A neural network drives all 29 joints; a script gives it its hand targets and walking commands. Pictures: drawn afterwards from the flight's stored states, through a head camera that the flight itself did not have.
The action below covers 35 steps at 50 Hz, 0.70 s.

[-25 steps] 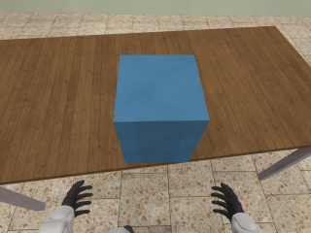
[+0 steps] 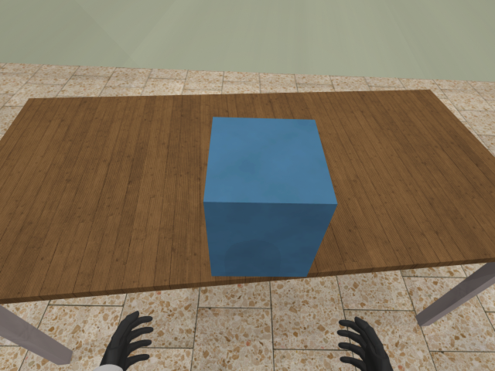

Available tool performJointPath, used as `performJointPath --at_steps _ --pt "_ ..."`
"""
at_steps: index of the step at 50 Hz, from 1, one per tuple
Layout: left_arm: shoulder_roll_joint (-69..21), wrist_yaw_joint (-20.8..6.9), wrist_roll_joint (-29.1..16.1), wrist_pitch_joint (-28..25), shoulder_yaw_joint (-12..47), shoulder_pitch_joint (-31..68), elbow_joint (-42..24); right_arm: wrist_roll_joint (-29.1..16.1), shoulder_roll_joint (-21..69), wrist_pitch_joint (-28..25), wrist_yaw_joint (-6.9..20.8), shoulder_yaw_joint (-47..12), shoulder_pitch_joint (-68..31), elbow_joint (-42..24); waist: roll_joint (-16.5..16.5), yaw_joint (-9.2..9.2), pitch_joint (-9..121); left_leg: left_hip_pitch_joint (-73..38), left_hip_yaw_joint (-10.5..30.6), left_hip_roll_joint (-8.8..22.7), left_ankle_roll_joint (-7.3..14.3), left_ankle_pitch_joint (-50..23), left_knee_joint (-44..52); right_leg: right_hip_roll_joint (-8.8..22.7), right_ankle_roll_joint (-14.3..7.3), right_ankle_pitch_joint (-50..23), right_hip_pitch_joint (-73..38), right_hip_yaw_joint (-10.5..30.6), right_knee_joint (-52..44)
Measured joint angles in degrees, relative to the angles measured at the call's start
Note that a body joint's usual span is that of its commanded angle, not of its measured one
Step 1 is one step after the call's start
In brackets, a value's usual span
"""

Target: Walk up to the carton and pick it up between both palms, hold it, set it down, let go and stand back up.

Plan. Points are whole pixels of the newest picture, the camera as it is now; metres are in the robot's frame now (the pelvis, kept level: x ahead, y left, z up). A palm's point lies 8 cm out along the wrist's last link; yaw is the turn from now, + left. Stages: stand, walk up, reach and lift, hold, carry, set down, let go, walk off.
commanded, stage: reach and lift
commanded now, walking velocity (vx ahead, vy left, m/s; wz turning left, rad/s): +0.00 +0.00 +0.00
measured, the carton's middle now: (261, 200) +0.42 -0.02 +0.00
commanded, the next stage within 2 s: none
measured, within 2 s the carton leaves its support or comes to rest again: neither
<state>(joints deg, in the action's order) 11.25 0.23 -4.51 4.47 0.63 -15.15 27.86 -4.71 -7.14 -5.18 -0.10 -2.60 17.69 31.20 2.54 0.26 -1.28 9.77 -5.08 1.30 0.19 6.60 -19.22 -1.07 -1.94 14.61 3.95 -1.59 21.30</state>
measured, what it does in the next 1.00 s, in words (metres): stands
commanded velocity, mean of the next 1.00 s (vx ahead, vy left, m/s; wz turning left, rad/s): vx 0.00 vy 0.00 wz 0.00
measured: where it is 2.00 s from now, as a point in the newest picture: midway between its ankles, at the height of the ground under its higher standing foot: outside the picture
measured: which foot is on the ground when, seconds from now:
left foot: down 0.00-1.00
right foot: down 0.00-1.00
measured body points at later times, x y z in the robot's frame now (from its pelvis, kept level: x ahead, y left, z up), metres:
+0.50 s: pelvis +0.01 +0.02 +0.00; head +0.01 +0.04 +0.45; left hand +0.17 +0.20 -0.06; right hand +0.16 -0.20 -0.05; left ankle +0.04 +0.12 -0.75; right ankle -0.03 -0.09 -0.75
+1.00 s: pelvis +0.02 -0.01 +0.00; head +0.01 +0.01 +0.45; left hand +0.22 +0.18 -0.04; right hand +0.20 -0.21 -0.03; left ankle +0.04 +0.12 -0.75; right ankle -0.03 -0.09 -0.75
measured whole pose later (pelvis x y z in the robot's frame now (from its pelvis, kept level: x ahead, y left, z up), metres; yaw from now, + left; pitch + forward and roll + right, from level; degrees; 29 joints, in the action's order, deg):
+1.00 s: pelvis +0.02 -0.01 +0.00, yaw -2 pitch -3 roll +1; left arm 8.3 4.9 -7.1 -19.0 3.6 -14.5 27.3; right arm -10.4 -7.3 -20.7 -0.3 -3.8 14.9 28.0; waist 3.5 -0.6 -0.6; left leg 8.2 -4.7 2.0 -1.1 8.8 -19.8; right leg -2.2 -2.9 15.8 2.9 0.1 21.3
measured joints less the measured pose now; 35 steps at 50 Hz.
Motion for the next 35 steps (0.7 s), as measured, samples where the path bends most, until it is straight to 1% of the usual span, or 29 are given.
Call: performJointPath --at_steps 5,11,18,26,29,35 --pt "-1.76 2.08 0.24 -1.96 0.83 -0.61 -0.7 0.34 -0.52 -1.26 1.46 0.74 1.27 -1.66 0.02 -0.59 0.32 -0.47 -0.91 -0.2 0.51 -0.06 0.58 0.25 0.53 -0.55 -0.15 0.99 -0.69" --pt "-3.58 4.79 0.63 -3.84 2.42 -3.87 -4.02 -0.47 -1.36 -3.32 2.73 2.42 2.79 -2.76 0.57 -1.03 0.53 -0.71 -1.33 -0.38 0.87 0.44 0.55 0.43 0.95 -0.92 -0.68 1.59 -1.75" --pt "-4.04 6.54 0.43 -7.68 4.38 -6.87 -7.18 -2.14 -2.14 -5.59 3.62 2.94 4.24 -4.82 0.65 -1.68 0.65 -0.74 -1.65 -0.31 1.06 1.09 0.32 0.36 1.22 -1.19 -1.02 2.19 -2.72" --pt "-3.6 7.09 -0.59 -12.34 5.02 -7.84 -8.38 -3.22 -1.87 -8.9 3.93 2.16 4.11 -5.72 0.11 -1.57 0.49 -1.18 -1.42 -0.22 0.82 1.46 0.34 0.18 1.03 -1.12 -1.63 2.29 -3.24" --pt "-3.64 7.12 -1.12 -14.0 4.87 -7.22 -7.96 -3.49 -1.65 -9.76 3.62 2.0 4.01 -5.84 -0.06 -1.9 0.46 -1.33 -1.42 -0.13 0.64 1.61 0.33 0.06 0.89 -0.87 -1.6 2.42 -2.94" --pt "-4.03 6.31 -0.92 -18.27 4.21 -6.72 -7.67 -3.92 -1.47 -13.27 2.74 0.99 3.47 -5.45 -0.25 -1.62 0.45 -1.93 -1.03 0.16 0.09 1.71 0.45 -0.33 0.42 -0.66 -2.16 2.34 -2.97"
